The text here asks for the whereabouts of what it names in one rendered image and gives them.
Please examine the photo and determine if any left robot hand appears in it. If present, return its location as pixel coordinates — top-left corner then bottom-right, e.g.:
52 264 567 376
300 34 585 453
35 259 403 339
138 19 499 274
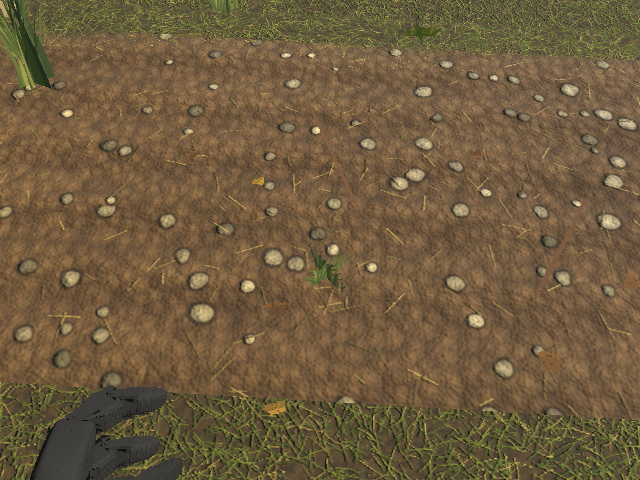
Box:
25 385 183 480

